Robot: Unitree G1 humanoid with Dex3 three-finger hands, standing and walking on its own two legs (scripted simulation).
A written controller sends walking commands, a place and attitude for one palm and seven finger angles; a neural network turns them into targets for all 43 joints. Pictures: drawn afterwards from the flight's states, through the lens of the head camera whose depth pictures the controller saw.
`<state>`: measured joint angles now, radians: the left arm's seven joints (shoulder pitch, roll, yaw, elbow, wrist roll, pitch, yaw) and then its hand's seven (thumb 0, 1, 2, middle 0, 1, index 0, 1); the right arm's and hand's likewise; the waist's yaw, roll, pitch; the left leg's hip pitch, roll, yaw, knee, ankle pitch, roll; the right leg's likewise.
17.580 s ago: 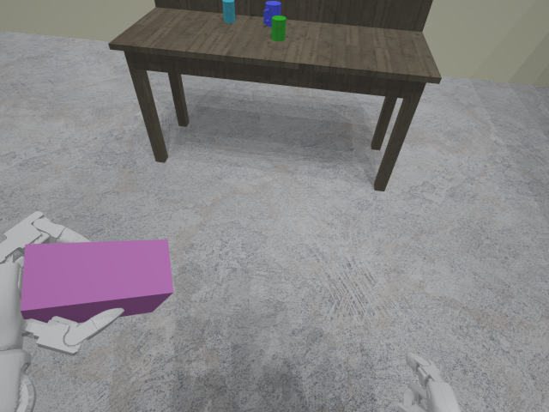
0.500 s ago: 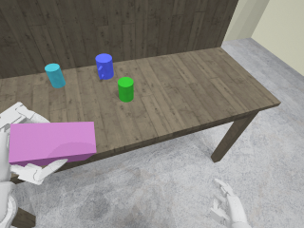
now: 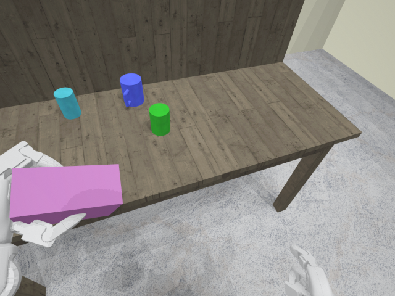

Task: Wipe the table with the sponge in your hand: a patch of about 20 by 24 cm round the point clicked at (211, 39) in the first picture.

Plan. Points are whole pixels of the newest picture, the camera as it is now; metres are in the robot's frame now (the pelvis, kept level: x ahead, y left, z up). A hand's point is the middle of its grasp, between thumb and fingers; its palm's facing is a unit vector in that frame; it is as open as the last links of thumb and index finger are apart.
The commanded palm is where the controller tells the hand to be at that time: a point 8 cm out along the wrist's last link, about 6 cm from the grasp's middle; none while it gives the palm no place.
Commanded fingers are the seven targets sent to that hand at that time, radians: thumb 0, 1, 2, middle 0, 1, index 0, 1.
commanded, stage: look again from close up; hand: left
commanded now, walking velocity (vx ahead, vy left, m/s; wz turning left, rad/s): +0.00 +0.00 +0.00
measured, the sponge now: (85, 194) +0.23 +0.21 +0.14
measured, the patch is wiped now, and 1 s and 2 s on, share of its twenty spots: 0.00 0.00 0.00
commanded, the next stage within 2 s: shuffle to correct the standing spot in 0.02 s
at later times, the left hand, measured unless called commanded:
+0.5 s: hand (36, 191) +0.22 +0.27 +0.16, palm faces +0.40 -0.83 -0.39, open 9.8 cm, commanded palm +0.16 +0.30 +0.17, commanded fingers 0.00 0.10 1.30 -1.20 -1.60 -1.20 -1.60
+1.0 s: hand (27, 178) +0.25 +0.29 +0.15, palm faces +0.42 -0.81 -0.41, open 9.8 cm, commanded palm +0.20 +0.33 +0.17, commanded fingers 0.00 0.10 1.30 -1.20 -1.60 -1.20 -1.60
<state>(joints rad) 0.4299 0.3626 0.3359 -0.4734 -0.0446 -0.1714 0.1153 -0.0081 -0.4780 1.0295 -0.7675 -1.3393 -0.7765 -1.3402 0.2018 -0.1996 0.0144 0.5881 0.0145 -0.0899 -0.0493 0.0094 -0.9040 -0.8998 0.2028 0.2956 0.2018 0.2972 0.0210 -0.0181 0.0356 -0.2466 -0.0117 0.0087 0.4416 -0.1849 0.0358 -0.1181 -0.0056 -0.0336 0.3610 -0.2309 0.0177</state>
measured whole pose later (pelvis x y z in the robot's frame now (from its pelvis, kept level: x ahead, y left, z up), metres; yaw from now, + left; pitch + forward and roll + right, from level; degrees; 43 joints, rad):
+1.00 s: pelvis +0.04 +0.05 -0.03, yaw +1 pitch -1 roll +1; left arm 0.48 0.38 0.40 -0.54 -0.03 -0.24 0.13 -0.01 -0.48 1.03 -0.77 -1.34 -0.78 -1.34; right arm 0.20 -0.22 -0.03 0.60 0.02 -0.07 -0.02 0.01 -0.90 -0.90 0.20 0.30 0.20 0.30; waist 0.02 -0.05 0.07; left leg -0.34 -0.04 0.04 0.67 -0.29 0.06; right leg -0.29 -0.09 -0.01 0.84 -0.47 0.03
